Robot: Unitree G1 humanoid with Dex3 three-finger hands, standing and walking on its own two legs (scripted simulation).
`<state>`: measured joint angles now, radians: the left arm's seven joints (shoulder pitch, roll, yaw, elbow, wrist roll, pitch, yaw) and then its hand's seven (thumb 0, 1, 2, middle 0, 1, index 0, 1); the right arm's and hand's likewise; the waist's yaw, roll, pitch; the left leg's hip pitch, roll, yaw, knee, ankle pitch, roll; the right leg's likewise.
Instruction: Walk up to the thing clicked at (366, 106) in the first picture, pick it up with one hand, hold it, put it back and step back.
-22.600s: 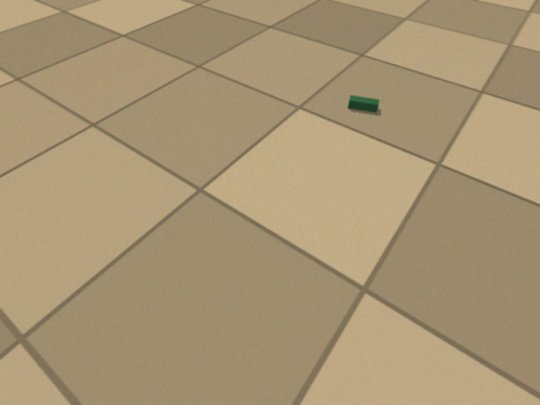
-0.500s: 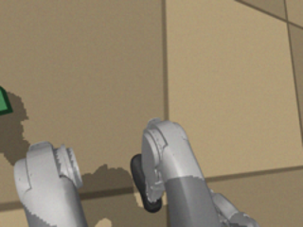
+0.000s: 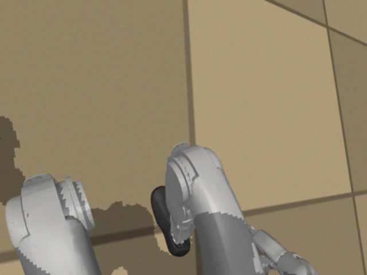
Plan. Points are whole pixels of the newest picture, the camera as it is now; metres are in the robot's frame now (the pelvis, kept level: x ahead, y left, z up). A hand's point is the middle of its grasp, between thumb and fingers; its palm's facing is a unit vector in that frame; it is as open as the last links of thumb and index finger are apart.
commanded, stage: close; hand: left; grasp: from above
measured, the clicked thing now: out of the picture +0.41 +0.37 -0.27
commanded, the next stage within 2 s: settle in 1.28 s
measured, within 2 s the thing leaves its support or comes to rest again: leaves its support in 1.72 s
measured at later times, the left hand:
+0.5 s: hand out of the picture +0.39 +0.36 -0.24, palm faces -0.42 -0.18 -0.89, open 10.6 cm
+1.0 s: hand out of the picture +0.40 +0.36 -0.24, palm faces -0.43 -0.18 -0.88, open 9.9 cm
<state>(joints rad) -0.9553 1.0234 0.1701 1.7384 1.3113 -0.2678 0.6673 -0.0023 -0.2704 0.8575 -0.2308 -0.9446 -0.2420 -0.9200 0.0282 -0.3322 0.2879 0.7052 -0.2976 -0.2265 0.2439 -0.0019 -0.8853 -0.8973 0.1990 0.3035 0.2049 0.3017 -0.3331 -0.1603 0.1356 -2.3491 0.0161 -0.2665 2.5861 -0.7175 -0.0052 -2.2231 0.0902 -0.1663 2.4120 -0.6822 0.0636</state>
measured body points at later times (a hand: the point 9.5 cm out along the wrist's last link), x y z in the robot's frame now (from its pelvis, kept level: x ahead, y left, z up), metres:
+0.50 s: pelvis +0.00 +0.00 +0.00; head +0.25 +0.15 +0.34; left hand +0.41 +0.37 -0.19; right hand +0.09 -0.25 -0.06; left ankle +0.06 +0.13 -0.26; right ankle +0.11 -0.12 -0.26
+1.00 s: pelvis +0.00 +0.00 +0.00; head +0.26 +0.14 +0.34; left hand +0.42 +0.37 -0.19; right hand +0.10 -0.26 -0.06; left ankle +0.06 +0.13 -0.26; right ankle +0.11 -0.12 -0.26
